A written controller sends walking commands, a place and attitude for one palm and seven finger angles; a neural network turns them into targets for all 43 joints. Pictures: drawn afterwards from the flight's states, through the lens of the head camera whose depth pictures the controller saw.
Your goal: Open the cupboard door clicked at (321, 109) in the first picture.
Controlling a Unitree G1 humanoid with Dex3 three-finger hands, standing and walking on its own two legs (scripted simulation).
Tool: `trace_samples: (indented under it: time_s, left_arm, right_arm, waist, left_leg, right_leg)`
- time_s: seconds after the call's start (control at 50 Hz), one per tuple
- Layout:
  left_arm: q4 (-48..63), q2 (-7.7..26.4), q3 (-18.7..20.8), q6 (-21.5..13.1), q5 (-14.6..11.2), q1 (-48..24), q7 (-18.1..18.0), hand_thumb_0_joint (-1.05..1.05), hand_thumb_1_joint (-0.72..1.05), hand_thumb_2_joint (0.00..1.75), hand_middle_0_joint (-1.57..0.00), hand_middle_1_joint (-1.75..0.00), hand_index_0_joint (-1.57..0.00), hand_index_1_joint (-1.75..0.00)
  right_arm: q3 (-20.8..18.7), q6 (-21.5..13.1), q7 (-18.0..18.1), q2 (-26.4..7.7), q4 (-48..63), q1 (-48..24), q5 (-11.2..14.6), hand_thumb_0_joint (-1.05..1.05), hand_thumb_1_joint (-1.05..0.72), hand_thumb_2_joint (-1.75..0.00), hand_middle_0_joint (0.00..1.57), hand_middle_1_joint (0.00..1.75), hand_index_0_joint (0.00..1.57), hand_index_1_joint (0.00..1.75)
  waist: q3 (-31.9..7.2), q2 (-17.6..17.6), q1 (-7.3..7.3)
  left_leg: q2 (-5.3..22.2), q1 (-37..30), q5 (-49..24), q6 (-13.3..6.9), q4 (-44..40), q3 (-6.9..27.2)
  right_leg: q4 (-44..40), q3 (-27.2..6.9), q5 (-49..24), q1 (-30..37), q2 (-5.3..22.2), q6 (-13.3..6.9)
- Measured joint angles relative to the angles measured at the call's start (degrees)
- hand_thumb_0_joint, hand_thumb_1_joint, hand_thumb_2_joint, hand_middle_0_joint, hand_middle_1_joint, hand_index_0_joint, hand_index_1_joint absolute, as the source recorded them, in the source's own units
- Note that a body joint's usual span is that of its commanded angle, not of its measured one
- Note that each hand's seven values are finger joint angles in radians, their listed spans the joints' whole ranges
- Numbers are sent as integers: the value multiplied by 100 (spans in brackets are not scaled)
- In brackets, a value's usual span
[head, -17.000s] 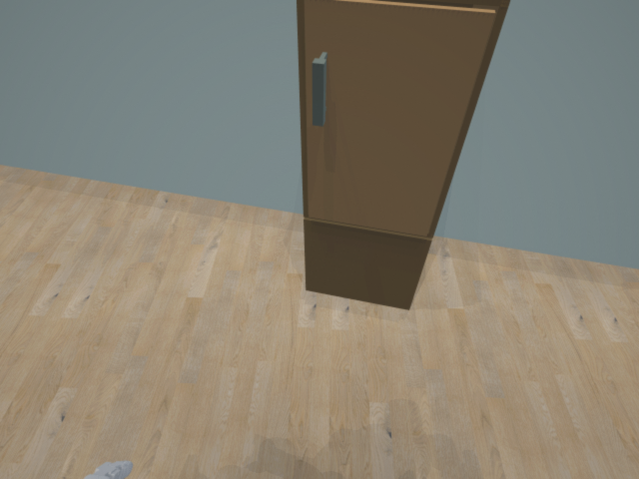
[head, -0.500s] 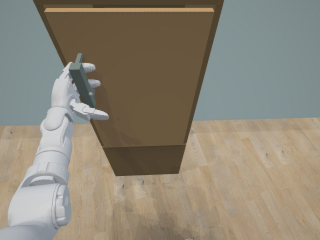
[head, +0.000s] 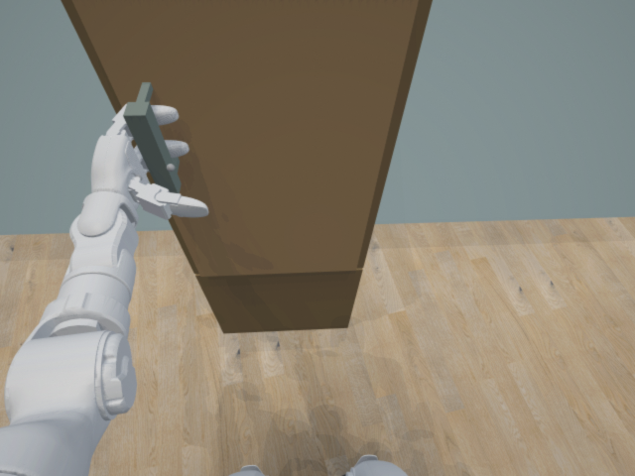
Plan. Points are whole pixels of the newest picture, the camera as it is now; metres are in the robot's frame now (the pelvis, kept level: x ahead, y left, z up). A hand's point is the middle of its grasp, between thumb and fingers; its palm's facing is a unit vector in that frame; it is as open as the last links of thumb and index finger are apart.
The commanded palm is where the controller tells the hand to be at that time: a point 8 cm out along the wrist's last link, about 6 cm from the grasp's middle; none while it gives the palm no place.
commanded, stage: close the thumb around the handle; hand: left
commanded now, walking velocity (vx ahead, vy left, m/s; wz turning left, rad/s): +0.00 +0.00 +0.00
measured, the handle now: (158, 142) +0.52 +0.20 +0.11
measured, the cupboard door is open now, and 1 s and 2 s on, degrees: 0 6 42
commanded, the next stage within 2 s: pull the door open along its arc in 0.64 s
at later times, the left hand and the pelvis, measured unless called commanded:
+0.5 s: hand (172, 162) +0.48 +0.17 +0.11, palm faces -0.01 -1.00 +0.00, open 6.4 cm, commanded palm +0.45 +0.22 +0.11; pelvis +0.02 +0.01 +0.00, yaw -1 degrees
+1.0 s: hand (175, 181) +0.45 +0.16 +0.11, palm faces +0.00 -1.00 +0.01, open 5.7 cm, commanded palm +0.40 +0.21 +0.11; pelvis +0.03 +0.00 +0.01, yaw -2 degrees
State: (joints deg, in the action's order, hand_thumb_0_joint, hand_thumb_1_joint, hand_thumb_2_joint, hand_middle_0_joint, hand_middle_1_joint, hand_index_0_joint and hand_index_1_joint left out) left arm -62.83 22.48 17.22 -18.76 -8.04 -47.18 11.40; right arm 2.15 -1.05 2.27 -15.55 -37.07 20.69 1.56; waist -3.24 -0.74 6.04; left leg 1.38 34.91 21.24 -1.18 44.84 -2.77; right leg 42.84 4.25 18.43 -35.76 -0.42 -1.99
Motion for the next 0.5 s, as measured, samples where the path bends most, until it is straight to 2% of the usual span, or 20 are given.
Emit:
trace_samples:
  time_s: [0.08, 0.18, 0.34, 0.5]
  left_arm:
    - [-95, 146, 116, -18, 25, -76, 59, -1, -43, 34, -31, -121, -31, -121]
    - [11, 162, 158, -95, -4, 48, 126, -1, -25, 41, -33, -123, -33, -124]
    - [205, 101, 147, -14, -56, 240, 132, 0, 15, 58, -35, -127, -35, -127]
    - [427, -125, 5, 44, -86, 358, 35, 1, 58, 77, -38, -132, -38, -132]
  right_arm:
    - [-1, -11, 18, -1, 17, 61, -8, 0, -91, -90, 20, 30, 20, 30]
    - [-32, 10, 3, -22, 12, 189, -16, 0, -91, -90, 20, 30, 20, 30]
    - [-61, 66, -15, -7, 37, 227, -6, 0, -91, -90, 20, 30, 20, 30]
    - [-67, 81, -64, 37, 79, 110, -11, 0, -91, -90, 20, 30, 20, 30]
  waist:
    - [11, 26, 78]
    - [-40, 10, 75]
    - [-101, -35, 54]
    - [-156, -70, -31]
  left_leg:
    - [23, 78, 0, 5, 17, -15]
    - [42, 107, 31, 4, 23, -39]
    - [50, 27, 88, -9, -7, -50]
    - [23, -68, 127, -23, -45, -58]
  right_leg:
    - [4, -15, -16, -82, -23, -7]
    - [-3, -41, -6, -118, -44, -4]
    - [-61, -58, 28, -31, -59, 15]
    - [-81, -71, 76, 57, -36, 39]
